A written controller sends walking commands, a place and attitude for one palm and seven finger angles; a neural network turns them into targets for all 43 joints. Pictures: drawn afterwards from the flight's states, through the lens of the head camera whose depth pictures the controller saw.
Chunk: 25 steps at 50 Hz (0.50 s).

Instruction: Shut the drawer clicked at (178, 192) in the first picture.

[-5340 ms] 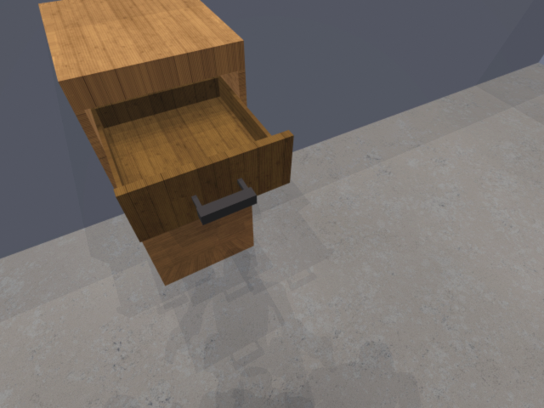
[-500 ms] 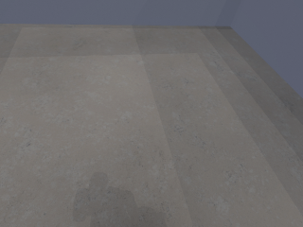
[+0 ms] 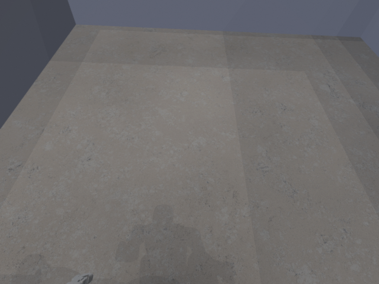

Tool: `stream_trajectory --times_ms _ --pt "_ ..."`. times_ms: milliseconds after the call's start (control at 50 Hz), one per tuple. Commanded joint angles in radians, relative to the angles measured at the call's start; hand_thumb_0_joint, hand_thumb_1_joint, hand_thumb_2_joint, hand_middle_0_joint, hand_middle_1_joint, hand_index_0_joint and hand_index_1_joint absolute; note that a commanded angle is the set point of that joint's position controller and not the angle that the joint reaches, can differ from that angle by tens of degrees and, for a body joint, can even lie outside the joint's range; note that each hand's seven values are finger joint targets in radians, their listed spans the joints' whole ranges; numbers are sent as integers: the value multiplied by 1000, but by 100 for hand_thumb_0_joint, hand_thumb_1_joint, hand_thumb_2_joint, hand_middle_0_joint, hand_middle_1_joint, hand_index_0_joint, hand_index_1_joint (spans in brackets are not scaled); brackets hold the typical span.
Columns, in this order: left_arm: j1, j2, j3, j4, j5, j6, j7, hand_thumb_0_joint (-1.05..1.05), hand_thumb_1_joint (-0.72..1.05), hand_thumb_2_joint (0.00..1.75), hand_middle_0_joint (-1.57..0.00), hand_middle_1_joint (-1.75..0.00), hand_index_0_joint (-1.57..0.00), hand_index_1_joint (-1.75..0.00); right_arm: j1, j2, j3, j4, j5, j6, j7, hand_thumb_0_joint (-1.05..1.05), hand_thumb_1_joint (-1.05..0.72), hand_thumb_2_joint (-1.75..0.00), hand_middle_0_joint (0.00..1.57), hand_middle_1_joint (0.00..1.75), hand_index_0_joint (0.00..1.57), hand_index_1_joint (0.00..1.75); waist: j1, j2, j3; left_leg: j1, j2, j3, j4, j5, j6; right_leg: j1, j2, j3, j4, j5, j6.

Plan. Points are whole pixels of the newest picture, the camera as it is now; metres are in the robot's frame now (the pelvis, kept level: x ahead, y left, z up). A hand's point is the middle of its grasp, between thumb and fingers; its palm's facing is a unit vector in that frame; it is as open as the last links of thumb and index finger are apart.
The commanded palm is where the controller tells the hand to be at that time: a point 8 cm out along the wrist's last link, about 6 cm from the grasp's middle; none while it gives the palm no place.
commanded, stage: turn to face it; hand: left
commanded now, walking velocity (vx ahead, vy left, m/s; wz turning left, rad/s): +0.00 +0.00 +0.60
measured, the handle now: out of the picture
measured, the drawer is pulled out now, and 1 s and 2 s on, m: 0.28 0.28 0.28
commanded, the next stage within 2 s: none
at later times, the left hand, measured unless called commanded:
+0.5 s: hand out of the picture -0.05 +0.15 -0.16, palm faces +0.36 -0.90 -0.26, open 7.4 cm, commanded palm none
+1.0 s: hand out of the picture -0.02 +0.23 -0.15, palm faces +0.58 -0.77 -0.28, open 7.4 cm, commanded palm none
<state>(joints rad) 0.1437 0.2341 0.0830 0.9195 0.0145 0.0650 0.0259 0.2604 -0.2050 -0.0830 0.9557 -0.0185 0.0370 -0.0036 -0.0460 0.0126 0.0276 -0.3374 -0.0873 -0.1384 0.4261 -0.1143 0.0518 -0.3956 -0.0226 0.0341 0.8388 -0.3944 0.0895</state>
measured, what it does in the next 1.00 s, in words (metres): steps on the spot, turning left: right foot, then left foot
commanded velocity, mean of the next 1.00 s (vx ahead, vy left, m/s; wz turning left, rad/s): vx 0.00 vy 0.00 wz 0.60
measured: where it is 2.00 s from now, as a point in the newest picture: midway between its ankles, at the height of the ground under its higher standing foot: outside the picture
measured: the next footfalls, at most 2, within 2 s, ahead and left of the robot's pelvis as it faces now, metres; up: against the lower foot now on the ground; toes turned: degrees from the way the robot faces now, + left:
right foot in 0.10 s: +0.02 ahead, -0.15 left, +0.00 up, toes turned +5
left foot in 0.58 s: -0.04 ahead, +0.10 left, +0.00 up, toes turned +29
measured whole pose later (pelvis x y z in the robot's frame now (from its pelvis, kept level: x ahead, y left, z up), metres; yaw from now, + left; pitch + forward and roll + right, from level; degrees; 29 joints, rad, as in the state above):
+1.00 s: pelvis +0.00 -0.02 +0.00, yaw +36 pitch +1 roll +0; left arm 0.12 0.25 0.06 0.85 0.01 0.06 0.02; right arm 0.21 -0.21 -0.06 0.91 -0.02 0.03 0.00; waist -0.03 0.00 0.07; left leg -0.25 -0.06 -0.11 0.49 -0.26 0.02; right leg -0.43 -0.06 0.01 0.85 -0.41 0.11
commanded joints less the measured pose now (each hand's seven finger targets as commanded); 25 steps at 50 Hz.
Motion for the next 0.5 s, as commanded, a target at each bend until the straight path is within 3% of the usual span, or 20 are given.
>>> stream_trajectory --times_ms 0,20,40,60,80,100,120,140,160,200,260,340,400,480 --pt "112 85 17 -66 -13 -28 8 0 90 90 -20 -30 -20 -30 -42 -218 -54 -91 -8 -4 -6 0 -90 -90 20 30 20 30 49 167 -98 14 228 -342 -143 -129 78 156 36 -20 -211 2 -38" --pt "154 95 21 -56 -13 -30 9 0 90 90 -20 -30 -20 -30 -66 -213 -56 -98 -6 0 -4 0 -90 -90 20 30 20 30 71 154 -86 -66 197 -320 -134 -181 46 257 41 -36 -310 60 -45" --pt "203 123 28 -51 -9 -38 11 0 90 90 -20 -30 -20 -30 -89 -196 -55 -108 1 3 -2 0 -90 -90 20 30 20 30 99 104 -80 -168 152 -275 -70 -239 6 377 5 -18 -461 116 -58" --pt "208 196 42 -66 7 -48 20 0 90 90 -20 -30 -20 -30 -57 -122 -50 -115 12 7 0 0 -90 -90 20 30 20 30 98 -130 -90 -329 51 -128 190 -367 -61 471 -231 221 -630 -64 -128" --pt "140 250 39 -96 13 -45 22 0 90 90 -20 -30 -20 -30 -51 -104 -47 -134 2 2 -2 0 -90 -90 20 30 20 30 83 -324 -23 -399 -34 48 467 -423 -111 321 -462 452 -711 -179 -211" --pt "49 219 26 -128 3 -46 25 0 90 90 -20 -30 -20 -30 -61 -160 -53 -132 -10 4 5 0 -90 -90 20 30 20 30 45 -201 13 -308 38 15 614 -392 -90 132 -454 363 -706 -137 -221" --pt "-31 176 16 -145 1 -56 21 0 90 90 -20 -30 -20 -30 -23 -147 -54 -112 -13 15 14 0 -90 -90 20 30 20 30 -6 -159 33 -274 50 29 702 -312 -91 78 -365 250 -682 -54 -197" --pt "-50 153 14 -147 -2 -60 20 0 90 90 -20 -30 -20 -30 -2 -133 -54 -96 -9 22 17 0 -90 -90 20 30 20 30 -17 -191 35 -263 57 48 751 -291 -98 73 -315 199 -657 42 -167" --pt "-50 121 1 -140 -4 -68 15 0 90 90 -20 -30 -20 -30 1 -139 -49 -79 -10 23 23 0 -90 -90 20 30 20 30 -21 -171 65 -266 79 73 786 -236 -109 98 -269 97 -608 184 -161" --pt "28 105 -8 -120 -3 -81 11 0 90 90 -20 -30 -20 -30 -7 -128 -43 -81 -5 18 28 0 -90 -90 20 30 20 30 5 -176 31 -293 84 107 796 -207 -128 219 -247 6 -530 430 -169" --pt "126 122 -5 -90 1 -81 13 0 90 90 -20 -30 -20 -30 -69 -120 -32 -95 -3 22 26 0 -90 -90 20 30 20 30 48 -181 -4 -310 102 131 747 -227 -146 343 -272 -23 -484 589 -179" --pt "188 142 2 -71 9 -75 13 0 90 90 -20 -30 -20 -30 -160 -121 -21 -116 0 25 26 0 -90 -90 20 30 20 30 83 -210 -7 -296 122 159 655 -289 -149 396 -313 -34 -464 653 -207" --pt "194 165 8 -69 14 -69 12 0 90 90 -20 -30 -20 -30 -206 -110 -10 -126 4 20 27 0 -90 -90 20 30 20 30 95 -222 -12 -229 126 194 527 -315 -138 386 -335 -66 -443 683 -222" --pt "178 192 23 -66 17 -59 8 0 90 90 -20 -30 -20 -30 -198 -101 2 -130 11 3 27 0 -90 -90 20 30 20 30 98 -261 -50 -75 107 254 292 -302 -106 367 -347 -118 -369 720 -204"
